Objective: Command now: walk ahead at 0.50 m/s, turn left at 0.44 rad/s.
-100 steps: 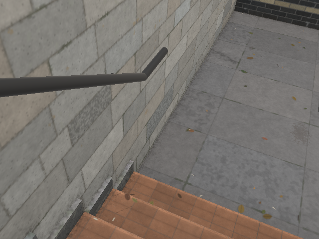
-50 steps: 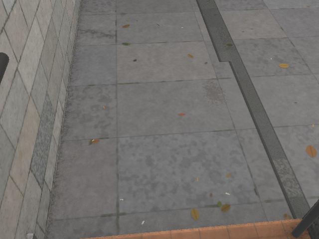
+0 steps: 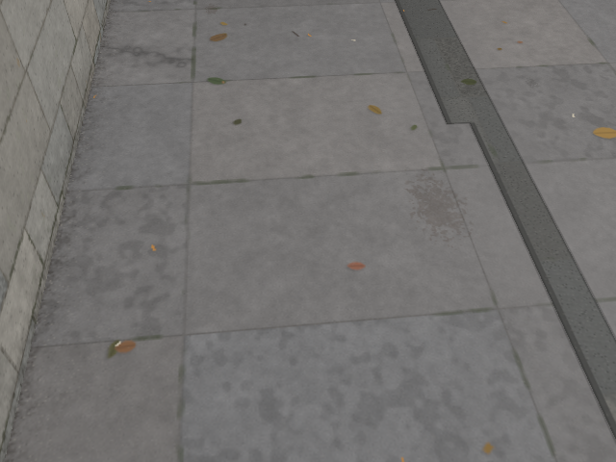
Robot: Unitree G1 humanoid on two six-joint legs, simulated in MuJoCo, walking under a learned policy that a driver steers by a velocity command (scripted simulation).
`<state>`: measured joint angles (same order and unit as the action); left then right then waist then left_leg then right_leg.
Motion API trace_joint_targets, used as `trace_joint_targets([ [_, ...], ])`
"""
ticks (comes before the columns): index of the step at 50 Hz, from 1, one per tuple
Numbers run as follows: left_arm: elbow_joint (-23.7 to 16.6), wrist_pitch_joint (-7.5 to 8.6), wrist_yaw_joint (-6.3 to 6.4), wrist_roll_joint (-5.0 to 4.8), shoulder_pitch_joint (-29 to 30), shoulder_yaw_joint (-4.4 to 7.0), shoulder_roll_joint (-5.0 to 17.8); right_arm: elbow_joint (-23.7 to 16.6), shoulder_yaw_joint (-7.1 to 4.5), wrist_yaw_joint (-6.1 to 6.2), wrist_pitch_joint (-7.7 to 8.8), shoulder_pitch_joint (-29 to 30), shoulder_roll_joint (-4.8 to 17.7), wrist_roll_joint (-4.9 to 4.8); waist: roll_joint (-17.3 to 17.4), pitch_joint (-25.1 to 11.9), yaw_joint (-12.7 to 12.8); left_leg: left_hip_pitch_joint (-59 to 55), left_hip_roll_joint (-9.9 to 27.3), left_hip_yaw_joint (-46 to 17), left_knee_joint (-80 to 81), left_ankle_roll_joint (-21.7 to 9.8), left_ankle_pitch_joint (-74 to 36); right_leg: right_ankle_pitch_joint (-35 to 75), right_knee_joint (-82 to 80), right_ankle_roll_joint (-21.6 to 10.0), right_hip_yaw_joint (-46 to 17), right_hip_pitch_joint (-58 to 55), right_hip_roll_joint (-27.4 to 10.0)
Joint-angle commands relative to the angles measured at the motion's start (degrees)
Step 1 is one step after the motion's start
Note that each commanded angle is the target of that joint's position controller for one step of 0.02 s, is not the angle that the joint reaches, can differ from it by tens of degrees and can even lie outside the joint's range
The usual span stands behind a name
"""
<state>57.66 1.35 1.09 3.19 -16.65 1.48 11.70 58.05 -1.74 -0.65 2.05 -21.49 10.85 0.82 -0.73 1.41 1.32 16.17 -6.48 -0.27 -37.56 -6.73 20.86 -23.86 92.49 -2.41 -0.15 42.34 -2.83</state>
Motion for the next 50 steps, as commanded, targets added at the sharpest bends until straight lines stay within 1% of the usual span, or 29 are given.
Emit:
trace_joint_targets([
  [1,-5.2,-0.48,-1.02,1.61,5.6,0.63,2.7,-3.4,-1.56,1.72,2.58,-1.8,10.1,-0.37,2.6,3.8,0.0,11.6,15.0,-19.5,17.2,-10.8,-32.1,17.8,-28.6,4.6,0.3,-4.8,-0.9],
  [2,-2.7,-0.59,-1.25,1.53,0.0,0.56,2.1,-2.4,-1.74,2.01,2.42,-3.9,10.5,-0.03,6.9,0.0,1.3,7.3,16.0,-20.8,13.6,-11.3,-39.8,23.6,-25.0,3.8,-1.5,-6.2,-1.5],
  [3,-2.5,-0.49,-1.55,0.28,-1.2,0.76,3.2,-3.2,-1.84,1.93,2.24,-3.7,10.5,-0.54,5.6,-1.5,2.0,5.1,15.1,-19.4,12.6,-10.3,-41.4,27.2,-24.9,3.6,-0.3,-5.7,-1.3],
  [4,-4.8,0.17,-1.85,-1.09,5.8,1.89,5.7,-1.4,-1.33,2.13,2.71,-6.7,7.4,-0.83,4.0,1.2,-0.3,-1.3,12.5,-21.0,9.2,-10.0,-28.7,36.3,-33.4,2.9,-3.7,3.5,-2.9],
  [5,-6.9,0.93,-2.04,-0.37,13.2,2.11,6.6,-1.9,-1.35,2.41,2.74,-9.2,7.2,-0.54,1.4,2.1,-3.3,-6.5,11.7,-23.6,8.2,-9.8,-19.8,38.4,-38.1,2.2,-3.1,8.1,-2.1],
  [7,-9.2,1.96,-3.19,0.64,17.7,1.60,4.7,-3.6,-1.29,2.06,3.20,-5.4,6.4,0.22,0.2,2.6,-4.5,4.7,7.5,-21.6,6.8,-8.1,-4.1,51.4,-50.9,2.0,-1.8,-5.6,0.4],
  [10,-11.1,1.82,-3.71,-0.01,18.3,1.28,3.5,-3.9,-1.29,1.76,3.02,-6.9,7.0,0.41,4.2,2.4,-5.8,3.0,7.6,-25.2,0.2,-8.6,-2.5,49.9,-52.4,2.1,-3.5,-7.8,1.9],
  [13,-14.9,3.06,-3.17,-1.22,24.5,0.69,3.3,-2.4,-1.05,2.33,2.04,-12.0,6.0,2.17,6.0,6.1,-10.8,-5.1,5.6,-25.2,-7.2,-7.2,-6.8,44.8,-65.8,2.7,-4.6,-6.5,2.2],
  [16,-13.0,4.67,-1.94,-3.59,15.6,1.32,3.9,-1.7,-0.71,3.35,0.79,-11.8,5.6,2.72,3.6,5.1,-8.4,-8.1,3.1,-25.3,-18.5,-5.6,-11.8,51.6,-81.2,2.0,-6.7,-19.8,-0.7],
  [18,-7.8,3.94,-1.20,-3.57,0.3,3.51,7.8,-1.2,-1.71,2.50,0.12,-11.4,8.1,2.56,-0.3,-0.8,-1.3,-1.3,0.5,-20.8,-39.0,-5.0,-8.3,54.0,-85.4,2.0,-6.3,-40.2,-3.8],
  [19,-4.4,3.64,-1.44,-2.15,-7.4,4.15,10.6,-1.3,-1.76,1.83,0.32,-12.0,5.6,0.77,-4.9,-3.8,0.4,13.7,-3.7,-14.3,-54.2,-2.8,18.9,65.9,-75.9,1.8,-8.0,-56.4,-7.0],
  [20,-3.9,4.06,-1.72,-0.10,-15.1,4.43,13.1,-0.4,-1.99,2.95,0.27,-20.6,4.1,-3.67,-10.8,-13.9,-0.4,30.5,-4.7,-10.0,-75.1,-0.6,33.6,93.7,-50.8,-1.7,-11.8,-78.5,-18.4],
  [21,-3.5,4.05,-2.50,-1.79,-16.9,4.48,11.5,-1.3,-1.27,4.37,0.29,-19.6,6.4,-3.51,-10.6,-21.2,1.0,41.2,0.6,-7.8,-80.7,-0.9,28.3,84.0,-47.8,-4.9,-17.3,-84.0,-22.8],
  [22,-5.0,4.36,-2.10,-2.33,-12.9,4.44,10.1,-3.6,-0.77,4.33,0.26,-12.5,8.0,-1.72,-11.6,-21.3,2.1,47.1,4.2,-4.6,-75.5,0.2,19.6,44.6,-57.8,-9.4,-22.2,-77.9,-23.4],
  [23,-7.5,3.93,-1.33,-1.11,-7.2,4.08,6.9,-5.0,-1.15,3.26,-0.29,-4.5,8.2,0.90,-6.0,-15.5,2.2,44.7,5.9,-2.3,-74.0,0.4,10.7,15.4,-67.4,-10.4,-23.8,-62.5,-20.0],
  [24,-7.9,4.01,-0.62,-0.44,-6.6,3.46,5.7,-6.8,-1.62,1.75,-0.57,0.8,8.4,2.41,-5.6,-9.8,2.2,43.2,7.0,-1.5,-73.1,0.6,7.5,14.6,-70.4,-11.7,-26.0,-51.3,-20.4],
  [25,-6.3,4.84,-0.31,-0.98,-5.2,2.36,3.3,-8.7,-2.14,0.59,-0.38,7.2,8.2,3.06,-1.5,-1.9,0.2,42.2,9.1,-5.0,-60.5,0.7,-0.3,23.5,-71.4,-8.3,-19.9,-42.5,-17.3],
  [27,-4.0,5.66,-0.34,-2.10,-4.6,1.36,2.2,-11.1,-0.86,-0.85,-1.29,11.0,3.1,1.84,-2.3,3.9,-3.9,31.9,9.5,-4.1,-42.5,2.6,-7.4,28.2,-77.0,-4.0,-9.6,-25.2,-11.1],
  [29,-4.2,6.20,0.02,-2.19,-3.1,1.11,2.4,-11.3,-0.11,-1.84,-0.99,10.0,1.0,2.17,-7.1,1.5,-4.7,21.3,8.2,-1.1,-29.7,3.5,-16.6,37.7,-78.4,-4.9,-3.8,-20.6,-8.3],
  [32,-4.7,6.12,-0.17,-2.99,-3.8,1.20,3.0,-11.9,0.90,-2.95,-0.10,13.3,1.0,0.87,-6.7,-0.4,-3.8,14.9,7.6,1.2,-13.4,1.8,-26.4,45.7,-77.8,-3.1,1.1,-24.6,-8.3],
  [37,0.5,3.81,-0.35,-2.49,-16.1,0.87,4.6,-14.4,1.70,-2.13,-0.37,25.0,2.1,1.51,-0.5,5.2,0.6,18.6,5.2,3.9,-0.6,0.2,-16.0,52.4,-78.6,-4.4,-1.1,-40.9,-11.5],
  [40,2.1,2.98,-0.22,-1.65,-17.9,0.77,7.4,-11.6,1.41,-0.95,0.86,18.0,3.6,1.34,-2.5,-0.9,-2.4,6.1,1.3,7.0,6.8,-1.5,-7.9,70.5,-65.6,-5.4,0.5,-47.3,-9.9],
  [41,1.8,2.86,-0.61,-2.32,-16.0,0.75,8.0,-9.0,0.76,-0.51,1.66,8.9,5.5,1.90,-2.5,-6.1,-6.9,-8.5,2.8,5.0,10.4,-3.5,-12.9,66.1,-55.7,-5.4,1.6,-41.3,-8.8],
  [42,-0.6,3.17,-1.29,-3.21,-13.7,0.05,6.3,-6.9,-0.78,0.42,2.19,-1.3,10.5,3.26,1.6,-13.2,-10.8,-26.9,14.1,-6.4,10.8,-6.8,-14.4,45.1,-40.7,-5.1,3.0,-27.4,-6.6],
  [43,-2.1,3.02,-1.81,-4.49,-19.6,-1.44,-0.8,-7.0,-2.10,1.00,1.80,-3.1,15.3,3.09,14.1,-22.0,-7.5,-43.8,34.6,-31.8,11.8,-15.7,-25.1,-12.6,-18.2,-3.3,5.8,-6.7,3.3],
  [44,-1.9,2.28,-0.85,-3.08,-14.5,1.22,7.8,-7.1,-2.02,1.24,0.75,-2.9,12.7,0.68,-0.4,-18.3,-8.8,-38.0,32.1,-32.1,15.7,-14.8,-15.8,-8.4,-14.9,-4.1,-1.3,-1.0,2.9],
  [46,-3.5,2.16,-0.70,-2.86,-8.7,1.40,4.6,-7.4,-0.78,0.90,1.59,7.3,7.6,0.27,1.9,-1.2,-4.3,-19.7,25.8,-16.8,22.7,-8.3,-17.8,0.4,-23.2,-3.7,-1.8,-1.8,-1.2],
  [47,-2.8,1.40,-0.82,-2.26,-8.9,1.37,3.1,-7.4,-0.48,1.03,2.23,9.1,6.2,0.22,2.2,2.1,-2.2,-12.8,23.4,-12.5,25.0,-5.6,-19.5,2.7,-25.5,-2.8,-2.2,-5.4,-1.9],
  [50,-1.7,-0.51,-2.00,-1.09,-11.2,1.58,0.6,-5.9,-0.53,1.27,3.95,7.4,5.1,-0.18,3.3,2.2,1.0,-7.2,20.8,-4.4,28.3,-3.8,-24.3,7.9,-26.7,-1.3,-1.2,-9.9,-1.4],
])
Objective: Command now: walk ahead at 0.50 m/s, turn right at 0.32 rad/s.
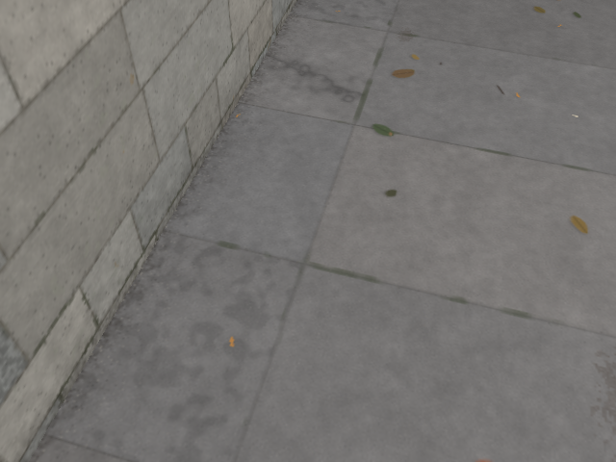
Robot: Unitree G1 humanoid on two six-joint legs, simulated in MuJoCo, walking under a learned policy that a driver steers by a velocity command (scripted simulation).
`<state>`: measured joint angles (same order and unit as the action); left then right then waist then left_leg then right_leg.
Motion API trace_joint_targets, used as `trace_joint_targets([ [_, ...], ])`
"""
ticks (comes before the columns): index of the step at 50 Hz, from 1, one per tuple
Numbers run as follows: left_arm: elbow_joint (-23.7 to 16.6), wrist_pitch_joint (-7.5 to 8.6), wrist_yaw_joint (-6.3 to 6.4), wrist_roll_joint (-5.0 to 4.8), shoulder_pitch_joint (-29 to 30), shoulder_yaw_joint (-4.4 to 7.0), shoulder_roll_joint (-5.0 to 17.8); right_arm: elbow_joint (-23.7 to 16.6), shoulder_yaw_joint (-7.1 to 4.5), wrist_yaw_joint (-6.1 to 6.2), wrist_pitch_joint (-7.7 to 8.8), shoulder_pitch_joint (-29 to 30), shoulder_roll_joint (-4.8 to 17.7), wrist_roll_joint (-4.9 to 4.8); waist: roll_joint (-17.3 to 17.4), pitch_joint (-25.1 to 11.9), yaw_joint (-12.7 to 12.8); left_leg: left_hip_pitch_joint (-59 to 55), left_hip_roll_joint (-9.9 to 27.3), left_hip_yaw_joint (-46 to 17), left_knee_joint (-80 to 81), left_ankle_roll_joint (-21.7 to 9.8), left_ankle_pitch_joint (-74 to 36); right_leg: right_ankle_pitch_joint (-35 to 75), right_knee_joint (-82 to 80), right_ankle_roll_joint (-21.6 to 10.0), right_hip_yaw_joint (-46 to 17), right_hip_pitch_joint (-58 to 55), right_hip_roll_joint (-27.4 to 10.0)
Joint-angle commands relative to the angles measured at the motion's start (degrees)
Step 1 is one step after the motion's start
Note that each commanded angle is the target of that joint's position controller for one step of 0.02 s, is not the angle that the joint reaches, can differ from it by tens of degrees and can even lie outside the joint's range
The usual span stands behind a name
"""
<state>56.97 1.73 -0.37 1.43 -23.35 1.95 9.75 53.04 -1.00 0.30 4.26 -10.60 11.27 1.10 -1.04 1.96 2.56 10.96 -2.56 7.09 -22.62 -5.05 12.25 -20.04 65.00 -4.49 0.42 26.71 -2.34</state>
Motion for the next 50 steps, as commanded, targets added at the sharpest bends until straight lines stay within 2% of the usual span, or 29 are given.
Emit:
trace_joint_targets([
  [1,-1.9,-1.13,-0.83,0.45,-2.8,1.41,2.9,-0.2,-1.67,0.36,2.15,-4.6,5.6,-0.64,4.3,1.4,0.1,-2.5,16.9,-10.0,14.1,-5.6,-16.5,5.9,-0.1,1.0,-1.7,7.1,-2.1],
  [3,-3.5,-1.11,-1.11,0.17,1.7,1.71,3.1,0.9,-1.92,0.57,2.49,-6.5,5.8,-0.59,5.2,2.4,-0.1,-3.1,16.3,-6.6,14.9,-5.2,-16.3,10.6,-2.9,1.4,-1.7,10.3,-2.7],
  [4,-4.4,-0.99,-1.39,0.36,4.2,1.99,3.6,1.1,-1.79,0.68,2.34,-7.1,5.3,-0.63,5.4,3.0,-0.4,-3.6,15.7,-4.3,14.8,-4.9,-16.9,12.9,-5.4,1.5,-1.2,11.6,-3.1],
  [7,-7.2,-0.53,-2.08,0.05,11.8,1.23,1.9,1.5,-1.59,1.01,2.28,-8.2,4.9,-0.41,6.0,4.4,-1.6,-2.6,14.0,0.7,13.9,-3.9,-19.4,20.0,-16.8,1.5,1.6,9.2,-2.5],
  [8,-8.1,-0.44,-2.31,0.18,14.0,0.92,1.5,1.8,-1.76,1.04,2.44,-9.0,5.8,-0.31,6.1,4.5,-2.2,-2.6,14.4,1.7,13.7,-3.7,-20.4,21.6,-20.6,1.1,2.8,7.4,-2.1],
  [12,-10.7,-0.52,-2.73,0.63,18.3,1.11,3.6,2.9,-2.49,1.32,2.05,-12.8,8.7,0.08,5.4,4.3,-3.4,-11.3,17.8,3.2,9.8,-3.1,-29.1,15.7,-27.2,-1.7,6.0,5.7,-0.2],
  [14,-10.4,-0.26,-2.58,0.95,15.5,1.69,5.0,3.0,-2.89,1.69,1.44,-12.3,10.0,0.41,6.2,2.4,-1.6,-14.7,18.2,5.2,1.1,-1.9,-47.0,9.5,-28.5,-3.8,8.3,1.4,3.1],
  [15,-8.9,0.15,-2.37,1.13,10.2,2.16,5.9,2.7,-3.16,1.88,0.91,-11.9,10.7,0.49,6.1,-0.4,0.4,-15.2,17.5,5.9,-7.7,-1.1,-53.2,8.6,-30.5,-4.8,9.0,-3.6,5.7],
  [16,-6.4,0.95,-2.01,1.49,2.3,2.87,7.1,2.2,-3.30,1.87,0.37,-11.6,11.0,0.09,4.7,-4.9,3.7,-12.2,16.1,6.9,-20.3,0.5,-49.3,13.4,-36.1,-6.1,8.2,-13.6,7.6],
  [17,-5.3,1.68,-1.24,2.05,-3.2,4.38,12.2,0.6,-2.94,1.68,0.30,-12.7,9.9,-0.50,-0.1,-10.5,5.7,-1.0,13.5,7.2,-37.5,2.8,-27.9,22.7,-37.4,-8.8,-2.0,-26.8,-0.3],
  [18,-7.5,1.40,-0.70,1.55,-0.3,6.14,20.0,-2.9,-1.59,0.80,0.28,-18.2,3.4,-2.18,-15.5,-18.3,0.9,22.4,1.1,4.4,-61.5,6.0,24.8,49.2,-37.4,-21.3,-31.9,-44.4,-20.8],
  [19,-8.0,0.54,-0.28,-1.33,-2.4,6.06,18.9,-3.6,-2.74,0.91,0.19,-11.7,9.3,-0.67,-1.4,-21.7,3.8,23.4,2.9,-7.7,-62.7,5.3,20.3,55.1,-39.8,-20.2,-31.9,-42.3,-19.0],
  [20,-8.2,0.26,0.28,-1.20,2.2,5.41,17.3,-5.3,-2.45,0.87,0.39,-8.3,7.4,-1.48,-2.0,-13.7,1.9,26.0,4.9,-7.9,-61.0,5.0,15.0,57.8,-40.5,-18.8,-23.8,-35.2,-17.6],
  [21,-8.7,-0.01,0.42,-1.24,5.3,4.42,13.7,-5.1,-2.25,1.04,0.52,-7.6,7.0,-1.05,0.7,-7.7,0.1,25.2,6.5,-7.9,-55.8,4.9,12.0,56.4,-42.5,-15.6,-19.3,-28.0,-14.3],
  [22,-9.4,-0.16,0.71,-1.69,7.7,3.85,11.6,-5.3,-2.50,1.19,-0.18,-7.2,7.3,-0.04,0.2,-5.1,-1.6,23.5,7.4,-8.4,-52.3,5.2,10.5,54.3,-44.0,-13.2,-16.0,-23.3,-11.2],
  [23,-9.9,-0.32,0.91,-1.94,9.4,3.19,9.9,-5.2,-2.51,1.25,-1.38,-8.9,7.2,0.70,-0.7,-5.0,-3.4,20.3,7.5,-8.5,-49.9,5.7,9.4,53.3,-45.4,-11.8,-13.8,-19.3,-9.1],
  [24,-10.2,-0.13,0.79,-1.68,9.4,3.02,10.0,-5.3,-2.58,1.29,-2.54,-9.5,6.9,0.90,-0.6,-5.5,-4.0,18.7,6.9,-8.5,-48.1,6.2,8.9,54.5,-45.7,-11.2,-12.9,-17.6,-8.2],
  [25,-10.3,0.23,0.64,-1.39,9.1,3.24,11.1,-5.6,-2.50,1.28,-3.37,-9.9,6.3,0.86,-0.3,-6.2,-4.6,18.3,6.3,-8.2,-46.7,6.7,8.2,56.9,-45.5,-11.0,-12.2,-17.1,-7.4],
  [27,-10.6,0.49,0.56,-1.14,8.1,3.74,13.0,-6.4,-2.48,1.28,-4.22,-8.8,5.9,0.67,-0.3,-7.2,-4.6,19.1,5.9,-8.1,-43.8,7.3,6.1,57.8,-45.4,-10.2,-11.6,-16.9,-6.2],
  [33,-12.2,-1.15,1.28,-1.18,5.0,4.08,14.0,-9.9,-3.18,1.44,-5.81,-0.6,8.2,0.47,-2.8,-6.2,-1.8,25.7,6.1,-10.1,-38.1,8.4,2.0,39.4,-46.7,-7.2,-18.2,-19.5,-5.6],
  [36,-12.4,-2.01,1.66,-1.08,3.4,4.51,14.9,-10.8,-3.16,1.47,-5.95,2.3,8.7,0.08,-2.9,-4.3,-0.8,27.8,5.5,-11.7,-35.6,8.3,2.3,31.2,-47.6,-7.1,-22.8,-21.8,-6.6],
  [38,-12.7,-2.31,1.82,-0.96,3.1,4.52,14.9,-11.2,-3.12,1.66,-5.80,3.4,9.2,-0.13,-3.5,-3.4,-0.5,28.1,5.0,-12.4,-33.6,8.1,3.2,29.4,-47.4,-7.3,-24.8,-22.7,-6.6],
  [41,-13.1,-1.80,1.76,-0.46,2.7,3.94,14.2,-10.9,-2.60,2.46,-5.59,2.6,8.8,-0.37,-3.6,-4.6,-0.6,25.4,4.1,-12.1,-32.0,7.4,5.6,37.3,-45.4,-8.7,-24.4,-23.8,-6.9],
  [42,-13.2,-1.84,1.70,-0.32,2.4,3.65,13.8,-11.5,-2.54,2.38,-5.61,3.0,8.8,-0.19,-3.5,-4.9,-0.4,23.8,3.9,-11.7,-30.1,7.1,6.9,39.3,-44.6,-9.1,-24.1,-23.8,-6.6],
  [44,-13.0,-2.05,1.62,-0.08,2.1,3.38,14.0,-11.9,-2.22,2.22,-5.64,3.1,8.7,-0.59,-4.0,-5.2,-0.1,20.2,3.0,-11.0,-27.2,6.5,8.7,42.3,-43.6,-9.4,-24.4,-23.5,-6.6],
  [48,-13.3,-2.87,1.74,0.12,4.2,2.76,14.0,-11.6,-1.93,1.90,-5.52,0.9,8.8,-1.60,-5.3,-4.4,-0.6,9.0,1.0,-9.3,-15.3,4.7,10.3,42.6,-42.0,-7.1,-25.1,-20.0,-5.2],
  [49,-12.7,-3.34,1.80,-0.22,4.4,2.76,14.4,-11.1,-1.76,1.65,-5.35,-0.8,8.5,-1.74,-4.9,-3.9,-1.5,5.4,0.5,-9.4,-8.8,4.3,8.1,39.3,-42.0,-6.0,-25.8,-19.5,-4.5],
  [50,-13.2,-3.59,1.92,-0.52,5.9,2.48,14.3,-9.9,-1.66,1.49,-4.94,-3.4,8.0,-1.31,-4.6,-3.4,-3.0,0.5,1.1,-9.6,0.6,3.6,2.2,34.4,-41.2,-4.6,-26.2,-17.9,-3.5],
])
Over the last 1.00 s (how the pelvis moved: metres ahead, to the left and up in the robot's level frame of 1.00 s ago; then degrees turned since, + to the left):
0.58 0.04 -0.16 21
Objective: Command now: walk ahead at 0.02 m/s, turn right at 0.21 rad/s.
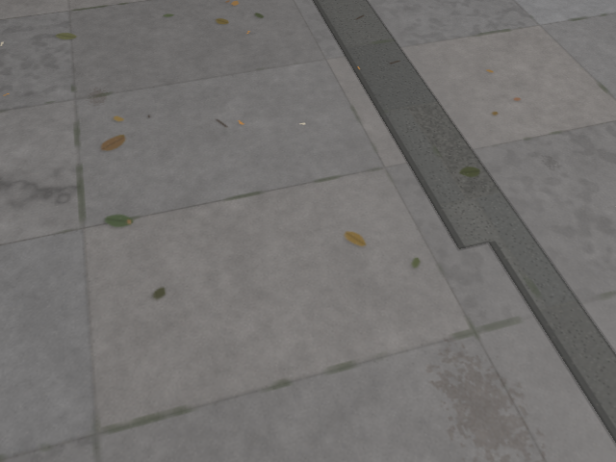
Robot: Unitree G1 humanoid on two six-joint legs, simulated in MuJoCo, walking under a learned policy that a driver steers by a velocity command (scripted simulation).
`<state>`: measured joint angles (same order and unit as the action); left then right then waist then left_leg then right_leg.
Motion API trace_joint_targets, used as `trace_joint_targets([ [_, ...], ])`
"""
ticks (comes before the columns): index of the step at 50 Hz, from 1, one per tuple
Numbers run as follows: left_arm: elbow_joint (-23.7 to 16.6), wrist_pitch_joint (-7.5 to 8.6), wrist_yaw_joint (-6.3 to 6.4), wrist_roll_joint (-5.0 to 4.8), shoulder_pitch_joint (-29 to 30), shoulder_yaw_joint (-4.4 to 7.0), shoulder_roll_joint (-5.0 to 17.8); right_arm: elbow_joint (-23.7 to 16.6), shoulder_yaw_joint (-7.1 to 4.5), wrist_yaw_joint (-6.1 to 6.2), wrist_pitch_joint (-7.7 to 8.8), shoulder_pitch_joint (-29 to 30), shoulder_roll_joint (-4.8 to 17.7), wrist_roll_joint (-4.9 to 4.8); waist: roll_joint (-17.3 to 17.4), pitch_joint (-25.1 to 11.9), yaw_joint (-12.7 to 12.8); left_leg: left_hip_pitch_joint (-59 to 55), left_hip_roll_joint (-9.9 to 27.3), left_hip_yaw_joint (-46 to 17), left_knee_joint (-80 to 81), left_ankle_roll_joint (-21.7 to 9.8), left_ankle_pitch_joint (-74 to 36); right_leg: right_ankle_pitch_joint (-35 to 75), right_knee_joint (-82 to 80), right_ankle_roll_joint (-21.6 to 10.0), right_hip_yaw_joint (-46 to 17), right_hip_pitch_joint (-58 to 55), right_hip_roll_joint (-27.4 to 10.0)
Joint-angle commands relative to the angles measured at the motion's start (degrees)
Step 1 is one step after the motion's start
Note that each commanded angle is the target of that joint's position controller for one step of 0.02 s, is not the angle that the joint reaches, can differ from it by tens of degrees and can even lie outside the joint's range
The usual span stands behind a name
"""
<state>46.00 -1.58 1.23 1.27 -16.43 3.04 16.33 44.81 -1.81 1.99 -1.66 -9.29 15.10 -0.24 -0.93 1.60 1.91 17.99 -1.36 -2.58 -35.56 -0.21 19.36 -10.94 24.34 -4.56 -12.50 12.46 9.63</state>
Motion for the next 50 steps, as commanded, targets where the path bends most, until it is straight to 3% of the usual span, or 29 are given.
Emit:
trace_joint_targets([
  [1,-2.4,-0.14,0.46,-0.78,-1.0,0.84,6.4,-1.2,-0.91,0.09,1.59,-5.5,4.9,0.74,-2.3,-2.9,-2.3,-12.7,3.2,-2.8,20.0,-1.8,-11.7,16.2,0.7,-1.9,-12.8,0.4,-13.7],
  [2,-2.6,0.24,0.40,-0.69,-4.6,-0.26,2.5,-2.3,-0.96,0.49,2.06,-3.3,7.7,1.69,8.9,-4.5,0.5,-17.4,14.7,-14.3,22.7,-4.0,-20.6,-1.9,8.2,1.0,-6.5,4.4,-8.6],
  [3,-2.1,0.13,0.73,-1.33,-5.9,0.14,4.1,-4.1,-1.01,0.21,1.82,0.9,11.0,1.68,12.7,-2.8,1.5,-13.2,23.0,-21.5,20.2,-11.3,-39.5,-19.3,12.1,2.1,1.9,8.3,-1.1],
  [4,-1.1,-0.33,0.76,-0.43,-4.2,0.88,7.0,-3.1,-1.03,-0.09,1.94,-1.3,9.2,1.18,10.5,-4.2,-0.8,-9.4,23.9,-20.8,19.0,-16.5,-41.7,-23.0,20.7,2.8,3.9,4.9,-3.2],
  [5,-0.4,-0.50,0.64,-0.88,-2.4,1.13,6.9,-2.5,0.14,-0.42,2.48,0.0,6.1,0.31,7.1,-2.5,-0.3,-6.8,20.1,-16.9,20.1,-15.0,-38.5,-19.8,22.4,3.5,3.2,3.2,-4.1],
  [6,0.4,-0.67,0.40,-1.09,-2.2,0.93,5.8,-2.2,0.48,-0.47,2.58,1.6,5.4,0.41,7.0,-1.8,0.6,-5.8,16.0,-12.3,20.1,-12.3,-34.3,-17.1,22.3,4.2,3.6,2.0,-4.4],
  [8,1.9,-1.08,-0.13,-0.71,-2.3,0.44,4.7,-1.2,0.65,-0.01,2.73,1.1,5.8,0.64,9.7,-1.8,0.5,-8.2,12.1,-8.5,18.9,-10.0,-35.6,-14.9,20.1,5.2,5.3,2.1,-4.7],
  [13,5.2,-1.34,0.61,-1.59,0.9,-0.68,3.1,1.8,0.33,-0.27,2.06,-2.4,7.0,0.55,10.2,-2.7,-2.4,-13.1,11.3,-9.9,16.5,-9.4,-31.5,-12.1,6.0,5.8,9.9,-0.8,-6.1],
  [15,7.2,-1.07,0.96,-1.56,-0.3,-1.03,2.7,2.7,0.13,-0.26,1.68,-1.7,7.4,0.39,9.2,-2.3,-1.2,-11.3,10.4,-10.1,15.7,-7.6,-28.3,-2.7,-4.0,5.1,10.3,-5.5,-6.9],
  [17,8.5,-0.38,1.28,-0.62,-0.1,-0.93,4.9,3.1,0.21,-0.49,1.89,-2.0,6.6,0.30,6.5,-3.1,-1.7,-7.4,9.3,-10.3,14.9,-4.7,-24.7,6.2,-5.9,3.9,5.2,-11.4,-11.0],
  [18,9.1,-0.04,1.30,-0.20,0.3,-0.65,7.1,3.2,-0.11,-0.74,2.01,-3.3,6.7,0.18,2.8,-2.9,-3.5,-6.2,6.9,-8.0,14.1,-3.9,-21.4,13.1,-2.8,2.9,3.3,-11.6,-13.8],
  [19,9.9,0.19,0.91,-1.01,2.6,-0.99,5.9,4.1,0.38,-0.81,1.87,-3.1,4.8,-0.03,-2.5,-1.7,-3.8,-8.1,4.6,-5.1,15.8,-3.2,-16.8,11.4,-2.9,1.5,2.6,-6.6,-14.1],
  [20,10.1,0.57,0.68,-1.05,3.3,-1.67,3.7,5.0,0.35,-0.68,1.55,-2.1,5.1,0.18,-1.8,-0.8,-3.0,-10.1,4.3,-4.6,15.1,-2.6,-15.5,8.6,-4.8,1.5,2.0,-4.4,-14.3],
  [24,12.9,0.92,1.13,-0.87,2.8,-1.91,4.7,7.4,0.40,-0.96,1.16,-2.0,4.9,0.49,-2.1,0.7,-2.9,-10.3,4.9,-4.8,15.4,-2.3,-15.8,5.0,-6.8,1.5,2.0,-3.3,-13.8],
  [31,15.3,1.22,1.12,-0.85,2.9,-2.40,3.9,12.1,0.91,-1.04,1.38,-3.8,4.1,0.77,-0.3,2.7,-2.5,-8.7,4.9,-5.1,17.7,-1.5,-11.3,-1.1,-9.3,0.7,1.1,-1.9,-14.1],
  [32,15.7,1.25,1.05,-0.82,2.1,-2.48,3.7,12.6,1.05,-1.13,1.42,-4.3,3.8,0.76,-0.3,1.2,-2.3,-9.1,4.3,-4.8,17.8,-1.4,-6.9,-7.1,-10.3,0.4,1.0,-2.2,-13.8],
  [34,15.8,0.85,0.90,-0.75,0.9,-1.51,5.8,12.6,0.65,-1.33,1.35,-4.1,4.6,1.04,-2.2,2.5,-1.6,-5.0,1.3,-2.4,13.7,-2.2,6.4,-24.6,-11.1,-1.6,-0.6,-0.9,-13.2],
  [36,16.0,0.56,0.71,-0.66,-1.5,-0.68,7.0,11.6,0.69,-1.92,1.48,-2.3,3.2,1.58,-6.0,6.2,0.0,2.7,-1.2,0.8,5.6,-2.5,9.7,-36.7,-15.8,-5.2,-7.7,-0.6,-17.7],
  [37,16.0,0.73,0.70,-0.62,-1.8,-0.13,7.5,11.3,1.02,-2.22,1.83,-2.3,1.5,2.02,-8.7,7.1,0.0,4.0,-0.8,3.6,-1.6,-2.3,4.2,-37.2,-18.7,-7.5,-12.6,-0.5,-22.5],
  [38,15.7,1.09,0.59,-0.56,-1.5,0.02,6.9,10.8,0.90,-2.33,2.28,-1.9,1.8,2.18,-8.0,7.6,-0.1,6.1,1.3,3.3,-6.3,-2.4,2.4,-34.0,-20.6,-9.0,-14.7,-0.5,-25.3],
  [39,15.4,1.61,0.49,-0.27,-0.9,0.20,6.7,10.6,0.57,-2.50,2.79,-2.4,2.7,2.06,-6.8,7.2,-0.7,8.2,2.5,2.4,-9.0,-2.6,3.7,-29.4,-20.8,-9.3,-14.3,-2.4,-25.8],
  [42,14.8,2.85,0.23,-0.64,1.3,0.76,6.6,10.6,0.39,-3.26,3.99,-4.9,2.2,1.17,-6.5,5.3,-3.5,3.3,3.3,3.6,-3.5,-3.7,3.8,-21.8,-17.2,-7.1,-6.1,-2.5,-22.2],
  [44,14.0,2.95,-0.09,-0.98,3.9,1.10,6.4,12.8,0.20,-2.87,4.22,-11.4,0.9,0.96,-5.5,5.6,-7.2,-11.6,1.1,7.5,7.5,-4.4,-2.5,-22.4,-12.1,-5.8,-1.7,7.2,-19.1],
  [45,13.2,3.02,-0.25,-0.40,4.5,1.01,5.3,15.1,-0.22,-2.51,4.49,-16.4,1.4,1.53,-1.9,6.1,-8.3,-17.1,-1.5,8.3,12.4,-3.9,-0.5,-21.7,-6.4,-5.3,0.5,11.3,-16.3],
  [46,12.8,3.32,-0.33,-0.22,3.8,0.32,2.2,16.2,-0.82,-1.73,5.09,-20.6,3.7,2.11,7.6,5.2,-9.2,-22.5,5.8,-3.5,19.2,-4.0,6.7,-18.3,8.3,-3.6,6.2,16.6,-11.5],
  [47,10.6,3.93,-0.75,-0.39,4.4,-0.94,-2.3,16.7,-2.03,-1.56,5.41,-26.3,9.9,1.69,20.4,2.2,-9.6,-26.1,19.9,-29.0,31.4,-7.9,25.1,-19.8,25.0,-1.6,13.8,26.1,-4.7],
  [48,9.8,4.15,-1.11,0.78,4.6,-0.18,1.8,17.2,-2.18,-1.74,4.95,-23.7,10.3,1.51,16.1,6.3,-6.5,-18.5,24.2,-37.8,34.2,-12.0,30.7,-19.2,33.4,-2.4,10.0,28.4,-6.9],
  [49,9.7,4.42,-1.73,0.73,6.2,0.13,3.3,14.6,-1.43,-1.99,5.16,-16.3,7.0,1.28,7.2,10.3,-3.3,-14.0,22.1,-31.8,33.2,-11.6,27.0,-12.3,36.2,-2.7,8.7,28.7,-10.9],
  [50,10.7,4.80,-2.43,0.28,5.1,-0.11,2.1,13.3,-1.09,-2.21,5.79,-13.1,5.5,1.14,4.4,9.3,-2.1,-13.3,18.7,-25.0,32.8,-10.4,18.9,-7.4,35.6,-2.0,9.0,27.0,-12.5],
])
Over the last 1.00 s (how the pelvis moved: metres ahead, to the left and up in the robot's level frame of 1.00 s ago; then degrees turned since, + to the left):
0.30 -0.07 0.00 -32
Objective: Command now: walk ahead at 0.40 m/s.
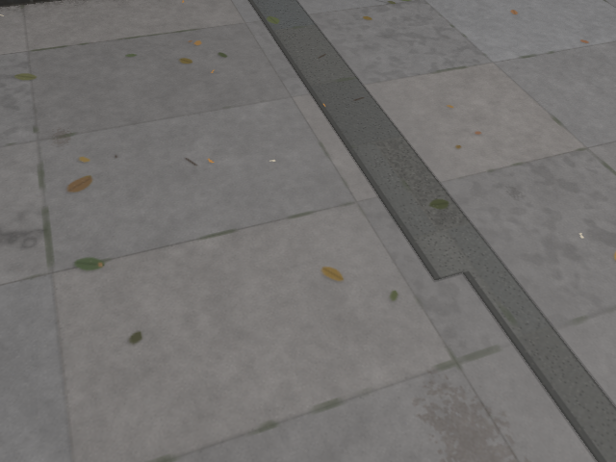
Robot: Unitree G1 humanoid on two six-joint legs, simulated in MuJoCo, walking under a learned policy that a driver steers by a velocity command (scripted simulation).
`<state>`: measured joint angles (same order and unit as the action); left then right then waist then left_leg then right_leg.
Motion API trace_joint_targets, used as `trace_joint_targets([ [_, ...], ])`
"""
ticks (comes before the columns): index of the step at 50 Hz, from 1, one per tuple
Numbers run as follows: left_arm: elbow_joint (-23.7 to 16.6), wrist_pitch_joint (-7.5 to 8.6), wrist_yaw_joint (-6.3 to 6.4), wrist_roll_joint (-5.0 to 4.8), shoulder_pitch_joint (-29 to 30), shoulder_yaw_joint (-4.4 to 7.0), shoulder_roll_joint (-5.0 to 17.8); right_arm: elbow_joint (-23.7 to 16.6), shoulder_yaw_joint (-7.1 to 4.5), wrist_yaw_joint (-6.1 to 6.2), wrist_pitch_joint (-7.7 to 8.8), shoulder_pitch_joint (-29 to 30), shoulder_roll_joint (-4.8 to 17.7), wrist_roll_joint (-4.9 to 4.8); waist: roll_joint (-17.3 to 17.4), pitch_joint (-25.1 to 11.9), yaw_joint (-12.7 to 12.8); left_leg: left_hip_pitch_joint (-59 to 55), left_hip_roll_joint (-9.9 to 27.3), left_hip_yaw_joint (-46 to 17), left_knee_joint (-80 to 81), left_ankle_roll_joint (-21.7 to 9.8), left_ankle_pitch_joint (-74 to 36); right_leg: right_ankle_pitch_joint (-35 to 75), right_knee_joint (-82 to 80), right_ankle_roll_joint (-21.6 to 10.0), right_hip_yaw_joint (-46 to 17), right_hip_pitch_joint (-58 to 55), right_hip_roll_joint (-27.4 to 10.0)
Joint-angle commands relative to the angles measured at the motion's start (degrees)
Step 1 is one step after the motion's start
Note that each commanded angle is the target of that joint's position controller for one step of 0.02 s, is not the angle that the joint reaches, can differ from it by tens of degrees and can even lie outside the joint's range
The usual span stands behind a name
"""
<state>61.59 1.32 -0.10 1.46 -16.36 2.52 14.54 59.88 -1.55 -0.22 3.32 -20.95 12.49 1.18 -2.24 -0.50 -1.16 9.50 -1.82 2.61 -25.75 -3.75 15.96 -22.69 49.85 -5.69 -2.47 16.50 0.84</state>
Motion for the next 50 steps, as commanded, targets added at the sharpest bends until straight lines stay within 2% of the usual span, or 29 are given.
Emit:
trace_joint_targets([
  [1,-4.3,2.13,-1.50,0.09,4.3,0.41,3.4,-2.3,-1.13,0.15,1.32,-0.6,7.4,-0.46,5.4,9.4,1.6,-6.5,16.5,-24.5,22.7,-5.8,13.9,7.8,9.0,0.0,0.0,21.6,-4.6],
  [2,-4.1,2.02,-1.74,0.61,4.6,0.47,3.5,-1.7,-0.77,0.39,1.87,-2.0,6.3,-0.52,5.3,8.0,1.1,-8.0,14.7,-20.0,22.0,-5.3,6.1,10.3,9.0,0.9,1.3,21.2,-4.7],
  [4,-4.5,1.52,-1.85,0.72,5.6,0.42,2.7,-0.1,-0.37,0.52,2.45,-6.1,5.2,-0.52,5.9,6.1,0.6,-11.1,13.2,-15.4,20.3,-5.4,-4.2,12.5,8.8,2.1,2.9,22.7,-4.4],
  [9,-9.2,0.94,-1.77,0.69,16.1,0.05,1.4,1.5,0.25,1.07,2.37,-10.4,4.3,-0.65,6.6,8.2,-1.6,-12.3,12.6,-10.6,19.1,-7.2,-19.9,15.1,-0.5,4.9,5.9,26.9,-3.7],
  [13,-12.3,1.20,-1.91,0.08,21.3,-0.63,0.3,2.0,0.25,1.39,2.55,-10.6,4.9,-0.54,7.8,8.8,-2.2,-11.6,12.4,-7.5,17.9,-7.2,-30.7,17.8,-11.5,3.5,8.2,20.9,-2.0],
  [14,-12.8,1.14,-2.00,-0.15,21.4,-0.82,0.4,2.2,-0.01,1.24,2.42,-10.6,5.7,0.09,9.0,8.3,-1.8,-12.5,12.8,-6.6,17.4,-7.2,-32.3,17.6,-13.8,2.5,8.6,19.0,-1.8],
  [15,-13.1,1.17,-1.90,-0.14,21.2,-0.68,1.0,2.3,-0.10,1.23,2.35,-10.3,5.7,0.12,8.6,8.2,-1.5,-12.9,13.4,-6.4,16.5,-7.0,-35.8,17.0,-15.1,1.4,9.1,16.8,-1.2],
  [17,-12.2,1.57,-0.97,-0.03,14.7,0.04,2.1,2.3,-0.26,1.15,2.45,-8.2,6.4,-0.03,8.0,5.1,2.2,-13.8,13.9,-4.5,8.7,-6.1,-54.2,14.8,-17.0,-0.8,10.1,8.0,1.4],
  [18,-10.0,1.96,-0.46,-0.20,7.3,0.79,3.3,2.1,-0.51,1.15,2.29,-7.1,7.2,0.05,7.7,1.1,5.2,-14.3,13.5,-3.8,0.1,-5.3,-60.3,13.8,-18.0,-1.9,9.9,0.9,3.0],
  [19,-7.3,2.72,0.17,-0.03,-1.9,1.54,4.2,2.1,-0.49,1.24,2.12,-6.5,7.1,-0.22,6.7,-3.5,9.1,-11.2,11.9,-2.9,-11.2,-4.0,-56.9,16.9,-22.5,-3.0,9.4,-10.2,3.0],
  [20,-5.3,3.14,0.72,1.08,-10.2,2.86,8.5,0.5,-0.06,0.98,2.10,-6.9,5.8,-0.52,2.7,-9.2,11.2,-0.3,9.1,-1.3,-26.8,-3.1,-37.3,7.1,-24.1,-5.5,-2.5,-23.4,-7.7],
  [21,-5.5,2.93,0.49,2.13,-11.9,3.86,13.1,-0.4,0.92,0.31,1.85,-13.3,-1.2,-1.95,-9.9,-14.7,6.5,19.8,-1.9,0.4,-49.0,-0.8,10.4,2.6,-30.1,-13.7,-33.1,-36.0,-24.8],
  [22,-5.7,2.34,-0.23,-0.43,-7.6,3.64,10.6,-0.4,-0.79,0.50,1.60,-9.2,5.4,-0.69,-1.9,-12.4,6.6,24.7,-0.7,-6.6,-53.6,-2.2,10.6,-3.5,-35.6,-13.9,-38.5,-31.2,-23.1],
  [23,-7.0,2.44,-0.33,-1.00,-1.1,2.72,7.4,-2.5,-1.17,0.32,1.80,-3.7,5.8,-0.45,-1.0,-3.4,4.2,26.8,2.7,-6.4,-51.9,-2.7,4.8,-3.6,-37.1,-12.1,-28.4,-22.5,-21.4],
  [24,-7.3,3.03,-0.56,-0.83,1.7,1.85,3.9,-3.1,-1.09,0.10,2.10,-0.7,5.0,-0.35,1.5,0.7,3.2,25.1,4.6,-6.1,-48.7,-2.7,1.3,2.9,-39.2,-10.6,-21.9,-15.3,-18.8],
  [26,-5.7,3.97,-0.12,-0.55,1.4,0.60,0.4,-3.0,-1.10,-0.47,0.92,-1.0,3.2,0.74,0.6,3.0,-0.1,19.5,6.8,-5.9,-43.4,-1.8,-0.4,13.2,-40.9,-7.4,-12.7,-7.4,-14.2],
  [27,-4.9,4.43,0.03,-0.52,0.0,0.37,0.1,-2.8,-1.02,-0.82,0.26,-1.6,2.1,0.86,0.2,2.8,-0.7,18.2,6.9,-5.5,-41.8,-1.2,-0.4,16.9,-41.2,-7.1,-10.2,-6.5,-13.4],
  [29,-3.7,5.15,0.21,-0.75,-3.0,0.52,1.5,-3.5,-1.08,-1.24,-0.65,0.1,1.6,1.06,0.1,3.3,-1.3,19.9,7.3,-4.0,-39.1,-0.2,-1.4,22.1,-42.0,-7.3,-6.9,-6.5,-12.5],
  [31,-3.2,5.25,0.26,-0.78,-5.0,0.65,2.8,-5.5,-1.16,-1.49,-1.21,5.3,2.1,1.14,0.0,4.9,-0.7,24.3,8.3,-2.7,-35.2,0.9,-5.1,22.7,-43.7,-7.2,-4.8,-7.3,-11.8],
  [33,-2.9,5.08,0.23,-0.87,-7.1,0.39,2.7,-7.6,-1.14,-1.64,-1.31,11.1,2.5,0.89,0.0,6.2,0.6,27.7,8.6,-1.4,-29.7,1.8,-9.3,25.5,-44.3,-6.7,-3.1,-8.9,-10.8],
  [36,-2.3,4.99,0.24,-0.93,-9.8,0.03,2.4,-10.0,-0.59,-1.77,-1.02,17.9,1.7,0.29,-0.4,6.6,2.4,26.9,7.4,0.7,-19.4,2.4,-14.5,31.4,-43.7,-5.4,-0.3,-11.0,-9.5],
  [41,-0.7,4.64,0.85,-0.30,-14.4,-0.07,2.9,-12.8,-0.32,-1.51,-0.54,24.8,2.0,0.06,-1.4,6.9,4.6,26.9,5.1,2.4,-10.0,0.7,-15.2,38.6,-41.1,-5.5,0.3,-20.3,-11.7],
  [44,-0.5,4.39,1.39,0.14,-12.8,0.23,3.9,-13.0,-0.90,-1.18,0.17,22.7,3.2,0.09,-1.9,5.9,2.3,22.0,2.9,2.8,-6.3,-1.9,-9.2,51.4,-35.3,-4.8,1.3,-24.3,-13.3],
  [45,-0.6,4.32,1.50,0.24,-11.9,0.42,4.6,-11.8,-1.38,-0.80,0.46,18.5,4.0,0.15,-2.4,3.7,0.4,16.5,1.1,3.3,-5.3,-2.9,-6.9,59.0,-30.5,-4.1,1.8,-24.5,-13.2],
  [46,-0.6,4.10,1.42,0.18,-11.0,0.54,4.9,-9.3,-2.07,-0.35,0.87,10.8,4.9,0.28,-1.8,-0.1,-2.8,8.1,-0.7,4.0,-2.4,-4.2,-7.3,62.3,-21.8,-3.2,2.9,-23.7,-12.1],
  [47,-1.2,4.03,1.28,-0.26,-10.2,0.34,4.5,-6.2,-3.04,0.23,1.44,0.9,6.9,1.11,-0.4,-5.4,-6.7,-5.8,1.9,1.4,-0.6,-5.9,-9.4,54.4,-9.9,-2.2,4.4,-16.4,-10.0],
  [48,-3.4,4.11,0.83,-1.68,-12.0,-0.62,0.8,-4.9,-4.56,0.86,1.66,-7.9,12.7,2.59,7.7,-13.3,-7.9,-22.1,17.3,-17.7,0.4,-10.2,-4.3,30.2,9.7,-0.3,7.4,-0.8,-4.9],
  [49,-2.9,4.08,0.35,-2.62,-16.6,-0.11,0.0,-4.7,-5.21,0.18,0.72,-7.2,14.1,1.27,16.1,-18.4,-5.0,-29.1,26.8,-42.4,8.8,-17.0,-3.7,-7.1,26.1,0.8,4.1,13.8,4.7],
  [50,-3.6,3.68,0.63,-1.19,-11.5,0.85,3.7,-5.9,-4.64,-0.20,0.31,-0.1,11.4,-0.30,7.2,-9.9,-2.7,-21.9,23.9,-35.9,10.1,-15.0,0.6,-2.9,28.3,-0.1,-0.9,18.8,0.1],
])
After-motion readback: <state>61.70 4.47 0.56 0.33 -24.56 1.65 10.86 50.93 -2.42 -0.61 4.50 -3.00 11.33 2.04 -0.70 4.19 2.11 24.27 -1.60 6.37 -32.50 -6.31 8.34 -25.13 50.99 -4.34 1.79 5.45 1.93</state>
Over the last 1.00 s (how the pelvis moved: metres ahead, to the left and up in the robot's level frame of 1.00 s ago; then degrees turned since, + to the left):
0.03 0.05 0.00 -1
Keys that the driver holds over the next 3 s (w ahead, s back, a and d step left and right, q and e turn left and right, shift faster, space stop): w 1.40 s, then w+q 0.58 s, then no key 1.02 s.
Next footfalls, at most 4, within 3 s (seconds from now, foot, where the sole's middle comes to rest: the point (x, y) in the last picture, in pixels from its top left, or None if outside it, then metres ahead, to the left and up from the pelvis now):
0.40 right None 0.36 -0.08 -0.78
0.94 left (259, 408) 0.67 0.09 -0.78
1.50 right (327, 302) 0.97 -0.08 -0.78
2.06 left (248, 236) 1.21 0.14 -0.78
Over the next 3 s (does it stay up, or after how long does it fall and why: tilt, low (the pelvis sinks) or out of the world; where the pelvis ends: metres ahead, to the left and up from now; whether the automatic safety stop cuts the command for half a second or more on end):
stays up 1.23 0.06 0.00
